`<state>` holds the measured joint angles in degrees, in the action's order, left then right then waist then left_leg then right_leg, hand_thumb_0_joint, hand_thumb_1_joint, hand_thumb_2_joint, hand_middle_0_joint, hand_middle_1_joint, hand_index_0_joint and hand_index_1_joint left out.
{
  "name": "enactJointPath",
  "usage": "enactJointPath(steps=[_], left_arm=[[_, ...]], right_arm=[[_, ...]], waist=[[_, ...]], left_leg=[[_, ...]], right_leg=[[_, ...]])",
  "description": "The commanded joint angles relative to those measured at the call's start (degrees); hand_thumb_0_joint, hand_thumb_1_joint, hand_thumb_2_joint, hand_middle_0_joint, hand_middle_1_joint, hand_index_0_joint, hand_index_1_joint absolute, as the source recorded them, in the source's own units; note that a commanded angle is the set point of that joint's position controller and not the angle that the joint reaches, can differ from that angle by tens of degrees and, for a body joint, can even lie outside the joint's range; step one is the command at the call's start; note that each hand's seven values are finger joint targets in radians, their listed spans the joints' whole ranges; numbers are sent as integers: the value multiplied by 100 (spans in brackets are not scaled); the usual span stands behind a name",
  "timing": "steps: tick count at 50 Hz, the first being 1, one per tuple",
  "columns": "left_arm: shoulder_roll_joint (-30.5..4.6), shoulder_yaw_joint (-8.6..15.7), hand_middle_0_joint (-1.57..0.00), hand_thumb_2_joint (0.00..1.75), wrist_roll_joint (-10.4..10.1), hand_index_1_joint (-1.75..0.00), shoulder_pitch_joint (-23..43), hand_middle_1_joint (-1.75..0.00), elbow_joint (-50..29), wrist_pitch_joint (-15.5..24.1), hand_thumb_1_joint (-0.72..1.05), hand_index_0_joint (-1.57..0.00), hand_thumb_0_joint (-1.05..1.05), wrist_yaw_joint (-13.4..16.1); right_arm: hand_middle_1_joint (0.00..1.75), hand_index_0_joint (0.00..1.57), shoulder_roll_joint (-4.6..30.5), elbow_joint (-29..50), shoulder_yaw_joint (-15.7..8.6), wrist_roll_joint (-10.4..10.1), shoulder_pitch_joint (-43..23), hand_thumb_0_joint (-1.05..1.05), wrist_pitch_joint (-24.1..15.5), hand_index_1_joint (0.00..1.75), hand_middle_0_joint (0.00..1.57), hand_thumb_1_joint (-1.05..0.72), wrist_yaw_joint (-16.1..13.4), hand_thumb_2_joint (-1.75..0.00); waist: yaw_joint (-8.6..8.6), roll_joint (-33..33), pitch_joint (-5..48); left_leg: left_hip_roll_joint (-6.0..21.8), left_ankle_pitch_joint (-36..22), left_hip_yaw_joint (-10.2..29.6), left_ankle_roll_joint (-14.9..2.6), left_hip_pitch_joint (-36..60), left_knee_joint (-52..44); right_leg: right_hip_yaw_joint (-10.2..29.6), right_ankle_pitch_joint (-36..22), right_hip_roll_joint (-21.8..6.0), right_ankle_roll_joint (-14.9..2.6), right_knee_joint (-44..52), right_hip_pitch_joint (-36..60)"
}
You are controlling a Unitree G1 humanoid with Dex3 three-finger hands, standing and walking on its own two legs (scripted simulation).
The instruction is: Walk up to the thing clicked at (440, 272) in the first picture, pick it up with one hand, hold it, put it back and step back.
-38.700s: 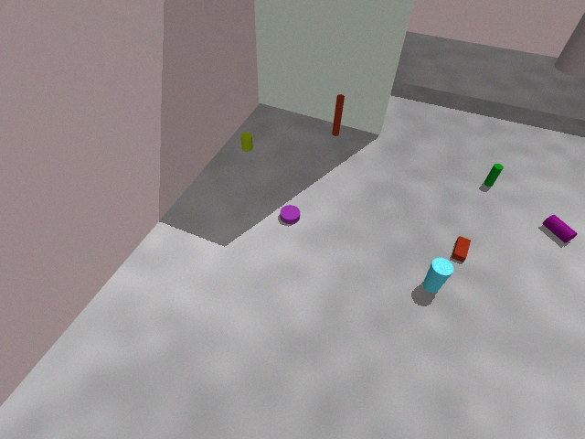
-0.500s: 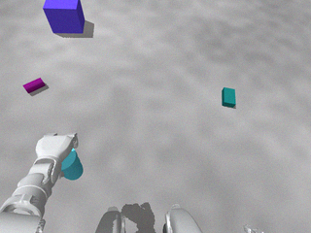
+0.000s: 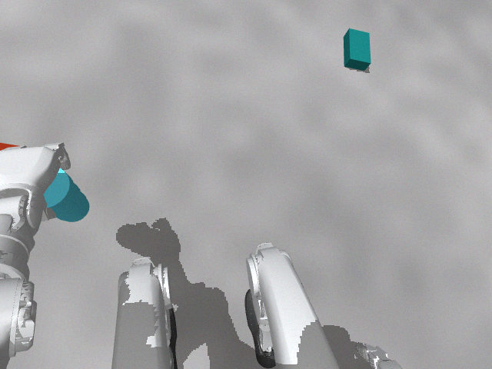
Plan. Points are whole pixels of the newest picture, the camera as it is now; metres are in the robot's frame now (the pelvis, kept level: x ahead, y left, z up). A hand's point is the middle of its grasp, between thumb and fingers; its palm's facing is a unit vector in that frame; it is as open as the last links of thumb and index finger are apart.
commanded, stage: crouch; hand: left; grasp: from above
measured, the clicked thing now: (60, 198) +0.44 +0.28 -0.24
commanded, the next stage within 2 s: lower in 0.88 s
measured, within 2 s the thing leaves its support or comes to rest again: neither
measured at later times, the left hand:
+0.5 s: hand (58, 188) +0.46 +0.29 -0.25, palm faces -0.46 -0.05 -0.89, open 10.5 cm
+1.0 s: hand (66, 188) +0.48 +0.29 -0.30, palm faces -0.47 -0.04 -0.88, open 10.4 cm
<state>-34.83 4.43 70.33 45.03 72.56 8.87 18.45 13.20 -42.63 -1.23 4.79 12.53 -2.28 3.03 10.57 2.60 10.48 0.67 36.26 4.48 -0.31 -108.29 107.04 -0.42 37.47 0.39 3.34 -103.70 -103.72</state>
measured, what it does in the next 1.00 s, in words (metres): lowers itself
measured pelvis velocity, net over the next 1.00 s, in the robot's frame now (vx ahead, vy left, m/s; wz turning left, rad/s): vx -0.01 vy -0.01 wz -0.08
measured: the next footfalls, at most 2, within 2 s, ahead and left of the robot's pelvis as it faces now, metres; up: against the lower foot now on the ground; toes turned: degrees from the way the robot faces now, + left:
none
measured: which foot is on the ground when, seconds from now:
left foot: down 0.00-1.00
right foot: down 0.00-1.00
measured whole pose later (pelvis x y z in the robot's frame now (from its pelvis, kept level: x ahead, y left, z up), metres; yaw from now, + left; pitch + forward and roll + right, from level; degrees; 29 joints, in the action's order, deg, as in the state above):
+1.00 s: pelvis -0.01 -0.01 -0.13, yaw -4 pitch +36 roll -10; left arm -49.0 8.7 74.2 57.2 80.2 12.7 16.5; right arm 15.4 -40.4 4.6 7.3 10.5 -0.7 8.3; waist 15.3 -0.8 2.3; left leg 0.3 38.5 9.0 0.7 -129.5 131.2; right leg -3.2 39.6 2.3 3.7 -126.1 -123.5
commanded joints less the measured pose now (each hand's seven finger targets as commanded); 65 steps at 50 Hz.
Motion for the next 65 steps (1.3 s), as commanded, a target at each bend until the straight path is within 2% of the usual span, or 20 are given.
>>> enactJointPath(steps=[1,3,6,8,11,16,19,21,29,31,33,38,41,44,47,53,58,59,61,65], left_arm=[[-2060,477,-83,104,-14,-102,2618,-106,-1306,148,51,-87,0,390],[-2107,503,-86,107,29,-102,2671,-105,-1311,172,53,-89,0,409],[-2075,484,-87,109,64,-105,2830,-109,-1116,196,55,-90,0,393],[-2305,579,-86,108,123,-104,2815,-107,-1023,189,54,-90,0,404],[-2270,522,-88,113,133,-106,3035,-109,-985,202,55,-90,0,407],[-2542,600,-89,109,148,-104,2966,-108,-727,205,58,-92,0,338],[-2564,599,-88,109,164,-105,2855,-109,-550,202,58,-92,0,267],[-2756,672,-87,108,179,-105,2946,-109,-570,212,57,-91,0,225],[-2899,668,-87,105,193,-103,3205,-107,-568,339,58,-91,0,109],[-3011,715,-89,105,202,-101,3198,-104,-588,364,58,-92,0,122],[-3201,758,-90,107,216,-103,3362,-106,-677,400,61,-93,0,107],[-3159,698,-90,109,269,-101,3344,-104,-533,427,58,-93,0,151],[-3267,748,-92,110,206,-102,3370,-105,-455,409,61,-94,0,159],[-3230,649,-94,108,242,-100,3441,-102,-405,404,63,-96,0,120],[-3356,709,-95,109,254,-99,3394,-101,-393,407,63,-96,0,112],[-3217,548,-96,106,208,-97,3346,-98,-137,382,61,-97,0,29],[-3364,560,-96,102,267,-95,3418,-98,-22,509,64,-99,0,73],[-3395,568,-96,99,240,-95,3435,-97,-45,529,64,-99,0,99],[-3450,582,-98,100,273,-95,3435,-97,-22,567,65,-100,0,142],[-3677,726,-100,100,304,-94,3545,-97,-174,651,69,-102,0,316]], right_arm=[[30,20,1449,135,-443,43,1196,0,-117,30,20,-91,-14,-90],[30,20,1437,127,-410,76,1209,0,-103,30,20,-91,36,-90],[30,20,1478,66,-382,132,1247,0,-100,30,20,-91,114,-90],[30,20,1530,81,-363,142,1255,0,-74,30,20,-91,149,-90],[30,20,1518,126,-338,162,1250,0,-53,30,20,-91,206,-91],[30,20,1518,162,-283,181,1183,0,-12,30,20,-91,271,-90],[30,20,1558,146,-253,187,1199,0,10,30,20,-91,323,-91],[30,20,1601,170,-267,164,1180,0,32,30,20,-91,334,-90],[30,20,1641,196,-186,195,1232,0,91,30,20,-91,409,-90],[30,20,1652,167,-130,196,1242,0,112,30,20,-92,409,-91],[30,20,1708,202,-132,194,1223,0,110,30,20,-91,420,-90],[30,20,1671,162,-22,237,1222,0,146,30,20,-91,416,-91],[30,20,1697,168,26,238,1188,0,128,30,20,-91,419,-91],[30,20,1715,181,60,233,1179,0,134,30,20,-91,424,-91],[30,20,1753,195,105,251,1126,0,159,30,20,-91,424,-90],[30,20,1738,206,212,253,1093,0,192,30,20,-91,453,-90],[30,20,1808,227,301,311,1017,0,191,30,20,-91,480,-90],[30,20,1817,231,293,290,977,0,196,30,20,-91,466,-90],[30,20,1825,226,344,319,1013,0,180,30,20,-92,490,-90],[30,20,1830,253,354,372,937,0,171,30,20,-91,496,-90]], waist=[[-2,1579,4212],[-8,1601,4310],[102,1770,4033],[31,1814,4045],[141,1773,4114],[112,1595,3968],[144,1611,3666],[118,1736,3741],[273,1753,3582],[233,1826,3571],[279,1890,3808],[321,1900,3600],[341,1964,3427],[391,2030,3384],[373,2057,3431],[471,1879,3210],[557,2001,3046],[471,1994,3070],[541,2064,3030],[538,2172,3293]], left_leg=[[-2,-1523,81,31,3758,-951],[-11,-1743,24,13,3688,-716],[9,-1842,78,60,3535,-564],[24,-1847,60,59,3494,-437],[5,-1671,-34,8,3172,-194],[-13,-1477,-194,-84,2482,169],[-9,-1385,-146,-67,2317,260],[6,-1361,-98,-42,2374,287],[7,-1062,-82,-59,2002,575],[3,-1128,-82,-42,1979,624],[19,-1182,-48,-42,2105,693],[5,-1030,-78,-59,1827,840],[11,-1029,-71,-52,1730,894],[26,-949,-27,-49,1769,921],[5,-1008,-32,-36,1615,964],[20,-1070,-35,-85,1383,1175],[14,-1035,9,-56,1184,1323],[20,-1009,27,-58,1258,1311],[26,-1121,32,-45,1286,1416],[31,-1137,-35,-58,1169,1610]], right_leg=[[-416,-1241,42,-535,722,860],[-438,-1375,66,-530,586,778],[-488,-1417,31,-533,360,488],[-507,-1364,50,-541,241,354],[-526,-1421,94,-535,95,407],[-503,-1469,176,-501,-58,540],[-546,-1355,168,-513,-205,312],[-580,-1296,171,-527,-366,132],[-640,-1173,177,-511,-619,-71],[-645,-1215,177,-514,-703,-94],[-679,-1236,204,-519,-783,-116],[-711,-1182,228,-512,-841,-204],[-719,-1206,201,-513,-954,-313],[-768,-1141,219,-521,-992,-440],[-780,-1218,216,-520,-1112,-390],[-818,-1298,274,-497,-1150,-402],[-895,-1279,277,-504,-1372,-504],[-904,-1248,295,-520,-1381,-599],[-914,-1333,296,-505,-1436,-593],[-924,-1417,336,-488,-1561,-443]])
